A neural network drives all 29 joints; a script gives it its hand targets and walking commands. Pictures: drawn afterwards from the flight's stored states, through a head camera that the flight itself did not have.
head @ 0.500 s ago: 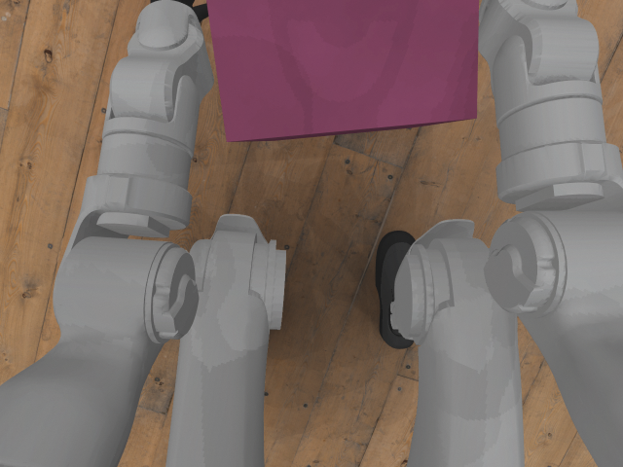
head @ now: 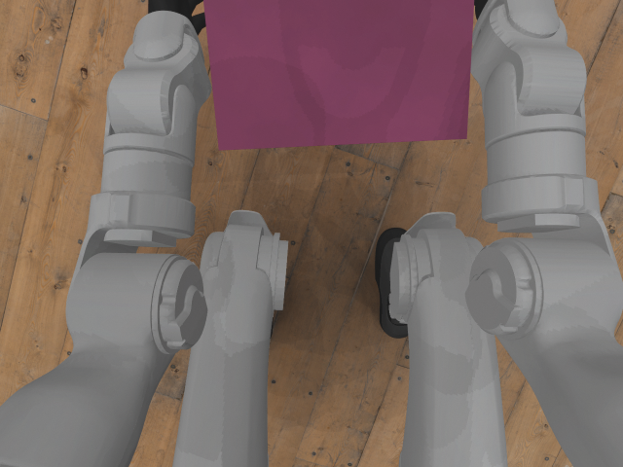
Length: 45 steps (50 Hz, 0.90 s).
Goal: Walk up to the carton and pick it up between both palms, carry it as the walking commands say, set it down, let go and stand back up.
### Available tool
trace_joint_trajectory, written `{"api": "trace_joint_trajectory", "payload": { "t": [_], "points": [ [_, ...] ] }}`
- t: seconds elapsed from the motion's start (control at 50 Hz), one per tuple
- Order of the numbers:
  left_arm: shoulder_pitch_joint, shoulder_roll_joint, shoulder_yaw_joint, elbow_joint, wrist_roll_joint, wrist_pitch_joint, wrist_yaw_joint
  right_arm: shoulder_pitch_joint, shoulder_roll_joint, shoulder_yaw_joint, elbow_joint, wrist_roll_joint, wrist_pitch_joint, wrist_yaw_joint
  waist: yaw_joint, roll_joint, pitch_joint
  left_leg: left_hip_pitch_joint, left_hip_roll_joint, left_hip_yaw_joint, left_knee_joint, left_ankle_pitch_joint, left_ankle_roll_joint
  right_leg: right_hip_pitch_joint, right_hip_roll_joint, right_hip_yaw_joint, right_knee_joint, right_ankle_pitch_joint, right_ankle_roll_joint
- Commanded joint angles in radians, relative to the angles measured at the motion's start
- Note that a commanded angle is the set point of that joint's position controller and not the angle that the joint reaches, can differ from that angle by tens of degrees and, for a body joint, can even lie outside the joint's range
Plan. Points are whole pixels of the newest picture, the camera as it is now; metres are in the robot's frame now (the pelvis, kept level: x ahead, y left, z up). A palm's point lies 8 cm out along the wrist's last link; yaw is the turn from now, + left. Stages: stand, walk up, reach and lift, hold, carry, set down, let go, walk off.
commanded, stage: reach and lift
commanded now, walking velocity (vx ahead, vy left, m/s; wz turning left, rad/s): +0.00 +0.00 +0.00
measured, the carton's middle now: (333, 42) +0.54 +0.00 -0.17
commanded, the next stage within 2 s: none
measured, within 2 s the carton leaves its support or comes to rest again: neither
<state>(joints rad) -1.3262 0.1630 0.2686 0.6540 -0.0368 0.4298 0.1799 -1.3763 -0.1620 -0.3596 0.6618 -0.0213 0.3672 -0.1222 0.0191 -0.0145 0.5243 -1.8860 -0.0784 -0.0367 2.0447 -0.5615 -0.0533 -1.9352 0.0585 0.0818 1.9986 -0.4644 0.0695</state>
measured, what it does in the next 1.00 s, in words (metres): rises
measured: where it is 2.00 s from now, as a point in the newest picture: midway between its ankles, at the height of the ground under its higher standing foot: (326, 307)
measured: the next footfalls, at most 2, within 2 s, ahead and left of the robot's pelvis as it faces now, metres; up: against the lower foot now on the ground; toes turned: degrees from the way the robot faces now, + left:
none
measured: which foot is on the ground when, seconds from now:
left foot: down 0.00-1.00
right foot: down 0.00-1.00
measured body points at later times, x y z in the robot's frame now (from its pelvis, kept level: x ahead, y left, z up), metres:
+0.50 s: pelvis -0.02 +0.00 +0.04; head +0.31 +0.00 +0.34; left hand +0.53 +0.15 -0.05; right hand +0.55 -0.14 -0.03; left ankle +0.14 +0.13 -0.39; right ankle +0.16 -0.13 -0.39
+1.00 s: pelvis -0.02 +0.00 +0.10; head +0.28 +0.00 +0.42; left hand +0.51 +0.15 +0.02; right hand +0.53 -0.14 +0.04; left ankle +0.14 +0.13 -0.39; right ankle +0.16 -0.13 -0.39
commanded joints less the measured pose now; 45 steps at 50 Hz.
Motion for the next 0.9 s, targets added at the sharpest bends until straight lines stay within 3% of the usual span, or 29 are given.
{"api": "trace_joint_trajectory", "payload": {
  "t": [0.0, 0.02, 0.04, 0.08, 0.1, 0.14, 0.26, 0.28, 0.3, 0.36, 0.38, 0.4, 0.42, 0.44, 0.46, 0.48, 0.54, 0.56, 0.6, 0.62, 0.66, 0.68, 0.72, 0.74, 0.78, 0.82, 0.84, 0.86, 0.88],
  "points": [
    [-0.957, -1.044, -0.530, -0.354, -0.182, -0.086, -0.290, -0.665, 1.156, 0.607, -0.056, 0.140, 0.050, 0.275, 0.013, -0.036, -2.379, 0.655, -0.104, 0.134, -0.314, 0.226, 0.041, 0.836, 0.101, -0.168, -0.202, 0.181, -0.050],
    [-0.931, -1.051, -0.550, -0.350, -0.177, -0.084, -0.291, -0.626, 1.202, 0.610, -0.033, 0.142, 0.049, 0.282, 0.043, -0.030, -2.399, 0.678, -0.103, 0.126, -0.317, 0.264, 0.036, 0.807, 0.101, -0.176, -0.190, 0.194, -0.047],
    [-0.960, -1.050, -0.561, -0.391, -0.181, -0.083, -0.290, -0.606, 1.204, 0.616, -0.035, 0.141, 0.056, 0.286, 0.017, -0.043, -2.447, 0.707, -0.104, 0.124, -0.308, 0.284, 0.033, 0.841, 0.104, -0.169, -0.200, 0.220, -0.052],
    [-0.927, -1.041, -0.548, -0.355, -0.156, -0.064, -0.301, -0.636, 1.177, 0.600, -0.052, 0.137, 0.064, 0.294, 0.034, -0.011, -2.443, 0.731, -0.096, 0.125, -0.337, 0.255, 0.032, 0.832, 0.103, -0.167, -0.218, 0.192, -0.055],
    [-0.981, -1.055, -0.548, -0.380, -0.163, -0.069, -0.303, -0.591, 1.191, 0.594, -0.011, 0.124, 0.070, 0.297, 0.004, -0.013, -2.433, 0.710, -0.100, 0.120, -0.333, 0.234, 0.032, 0.838, 0.107, -0.158, -0.227, 0.185, -0.060],
    [-0.965, -1.078, -0.529, -0.320, -0.157, -0.057, -0.309, -0.629, 1.182, 0.577, 0.008, 0.121, 0.073, 0.301, 0.031, -0.007, -2.369, 0.668, -0.103, 0.134, -0.349, 0.193, 0.030, 0.828, 0.105, -0.167, -0.236, 0.141, -0.058],
    [-0.921, -1.063, -0.543, -0.347, -0.158, -0.029, -0.311, -0.627, 1.179, 0.594, -0.033, 0.145, 0.095, 0.298, 0.032, 0.003, -2.450, 0.719, -0.102, 0.126, -0.391, 0.203, 0.036, 0.902, 0.100, -0.157, -0.275, 0.152, -0.058],
    [-0.978, -1.073, -0.561, -0.385, -0.167, -0.028, -0.316, -0.649, 1.187, 0.612, -0.076, 0.146, 0.094, 0.297, 0.005, -0.015, -2.458, 0.721, -0.104, 0.134, -0.380, 0.200, 0.035, 0.926, 0.102, -0.150, -0.288, 0.159, -0.050],
    [-0.964, -1.059, -0.532, -0.352, -0.152, -0.022, -0.317, -0.665, 1.215, 0.600, -0.034, 0.146, 0.107, 0.299, 0.029, -0.017, -2.434, 0.739, -0.101, 0.121, -0.410, 0.156, 0.041, 0.910, 0.100, -0.159, -0.296, 0.114, -0.054],
    [-1.006, -1.066, -0.567, -0.422, -0.168, -0.025, -0.311, -0.641, 1.212, 0.615, -0.077, 0.149, 0.110, 0.299, 0.013, -0.014, -2.543, 0.794, -0.105, 0.122, -0.419, 0.174, 0.036, 0.998, 0.105, -0.152, -0.311, 0.142, -0.055],
    [-1.000, -1.031, -0.540, -0.400, -0.157, -0.026, -0.311, -0.630, 1.202, 0.598, -0.011, 0.140, 0.112, 0.299, 0.040, -0.004, -2.411, 0.726, -0.100, 0.117, -0.428, 0.136, 0.042, 0.925, 0.099, -0.142, -0.318, 0.095, -0.059],
    [-1.029, -1.062, -0.554, -0.392, -0.154, -0.023, -0.312, -0.632, 1.188, 0.587, -0.025, 0.145, 0.102, 0.302, 0.026, 0.016, -2.449, 0.752, -0.101, 0.122, -0.441, 0.135, 0.036, 0.963, 0.104, -0.140, -0.327, 0.112, -0.063],
    [-0.972, -1.090, -0.539, -0.383, -0.165, -0.021, -0.316, -0.690, 1.208, 0.621, -0.096, 0.156, 0.106, 0.297, 0.015, -0.027, -2.486, 0.770, -0.098, 0.118, -0.445, 0.136, 0.042, 1.017, 0.097, -0.137, -0.345, 0.106, -0.057],
    [-0.960, -1.098, -0.537, -0.374, -0.154, -0.012, -0.318, -0.643, 1.216, 0.602, -0.068, 0.150, 0.109, 0.306, 0.026, 0.008, -2.489, 0.785, -0.107, 0.112, -0.467, 0.150, 0.039, 1.001, 0.103, -0.146, -0.343, 0.122, -0.055],
    [-0.958, -1.085, -0.542, -0.377, -0.164, -0.021, -0.319, -0.635, 1.218, 0.612, -0.054, 0.141, 0.111, 0.310, 0.011, -0.021, -2.454, 0.771, -0.102, 0.118, -0.455, 0.165, 0.038, 0.975, 0.100, -0.147, -0.347, 0.132, -0.054],
    [-0.946, -1.094, -0.522, -0.325, -0.140, -0.015, -0.323, -0.661, 1.223, 0.598, -0.033, 0.143, 0.106, 0.318, 0.027, -0.010, -2.414, 0.765, -0.102, 0.106, -0.466, 0.134, 0.047, 0.933, 0.100, -0.151, -0.335, 0.105, -0.054],
    [-0.954, -1.114, -0.549, -0.413, -0.154, -0.012, -0.327, -0.601, 1.267, 0.607, -0.043, 0.153, 0.115, 0.324, 0.029, 0.007, -2.532, 0.864, -0.103, 0.115, -0.479, 0.199, 0.028, 1.028, 0.107, -0.138, -0.369, 0.156, -0.067],
    [-0.958, -1.090, -0.540, -0.376, -0.144, -0.012, -0.328, -0.578, 1.230, 0.575, 0.006, 0.128, 0.111, 0.324, 0.006, 0.021, -2.433, 0.798, -0.093, 0.103, -0.480, 0.183, 0.029, 0.967, 0.101, -0.126, -0.376, 0.144, -0.068],
    [-0.935, -1.124, -0.547, -0.390, -0.155, -0.011, -0.333, -0.613, 1.257, 0.607, -0.067, 0.143, 0.118, 0.318, 0.028, -0.027, -2.514, 0.865, -0.103, 0.111, -0.514, 0.176, 0.029, 1.066, 0.104, -0.134, -0.411, 0.135, -0.053],
    [-0.923, -1.084, -0.490, -0.289, -0.122, -0.004, -0.340, -0.621, 1.232, 0.576, 0.028, 0.122, 0.122, 0.322, 0.038, -0.011, -2.346, 0.739, -0.099, 0.108, -0.525, 0.096, 0.041, 0.984, 0.098, -0.135, -0.409, 0.070, -0.055],
    [-0.943, -1.151, -0.578, -0.411, -0.166, -0.006, -0.340, -0.616, 1.249, 0.618, -0.092, 0.144, 0.113, 0.321, 0.021, -0.006, -2.539, 0.862, -0.106, 0.094, -0.530, 0.162, 0.031, 1.091, 0.105, -0.130, -0.416, 0.135, -0.058],
    [-0.937, -1.114, -0.555, -0.371, -0.150, -0.006, -0.340, -0.606, 1.239, 0.603, -0.050, 0.136, 0.114, 0.319, 0.019, -0.009, -2.425, 0.797, -0.103, 0.096, -0.536, 0.127, 0.041, 1.040, 0.105, -0.123, -0.424, 0.098, -0.057],
    [-0.923, -1.141, -0.581, -0.419, -0.167, -0.007, -0.338, -0.616, 1.264, 0.637, -0.113, 0.152, 0.116, 0.318, 0.015, -0.022, -2.553, 0.900, -0.106, 0.091, -0.548, 0.181, 0.037, 1.112, 0.106, -0.132, -0.434, 0.155, -0.054],
    [-0.924, -1.133, -0.591, -0.440, -0.170, -0.008, -0.334, -0.566, 1.238, 0.623, -0.067, 0.139, 0.118, 0.317, -0.015, -0.002, -2.550, 0.913, -0.107, 0.080, -0.552, 0.182, 0.033, 1.113, 0.106, -0.124, -0.436, 0.159, -0.066],
    [-0.927, -1.121, -0.565, -0.402, -0.150, -0.012, -0.338, -0.564, 1.277, 0.633, -0.042, 0.139, 0.125, 0.318, 0.016, -0.026, -2.457, 0.856, -0.107, 0.098, -0.562, 0.147, 0.039, 1.106, 0.106, -0.120, -0.460, 0.120, -0.055],
    [-0.871, -1.150, -0.597, -0.440, -0.148, -0.012, -0.343, -0.520, 1.276, 0.644, -0.111, 0.140, 0.116, 0.324, -0.003, 0.007, -2.556, 0.950, -0.105, 0.091, -0.569, 0.212, 0.028, 1.119, 0.112, -0.121, -0.463, 0.192, -0.061],
    [-0.878, -1.146, -0.560, -0.364, -0.129, 0.001, -0.344, -0.571, 1.245, 0.621, -0.068, 0.145, 0.112, 0.328, 0.032, 0.033, -2.445, 0.881, -0.107, 0.094, -0.581, 0.163, 0.035, 1.074, 0.113, -0.119, -0.476, 0.123, -0.065],
    [-0.848, -1.166, -0.553, -0.313, -0.134, 0.002, -0.345, -0.592, 1.231, 0.617, -0.060, 0.124, 0.116, 0.332, -0.016, -0.024, -2.406, 0.892, -0.101, 0.073, -0.605, 0.107, 0.038, 1.052, 0.104, -0.125, -0.494, 0.078, -0.061],
    [-0.892, -1.147, -0.578, -0.424, -0.148, -0.003, -0.343, -0.591, 1.250, 0.649, -0.119, 0.152, 0.118, 0.328, 0.010, -0.021, -2.479, 0.953, -0.106, 0.076, -0.609, 0.140, 0.037, 1.127, 0.107, -0.112, -0.505, 0.111, -0.063]
  ]
}}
